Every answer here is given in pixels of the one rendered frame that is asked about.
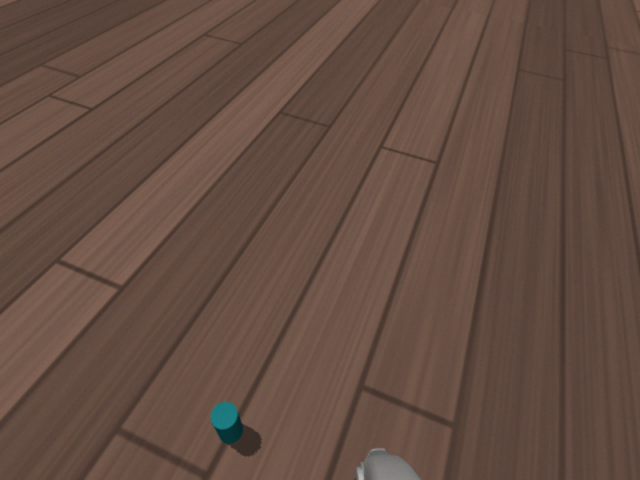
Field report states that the can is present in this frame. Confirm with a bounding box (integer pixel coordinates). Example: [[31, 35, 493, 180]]
[[211, 402, 243, 444]]

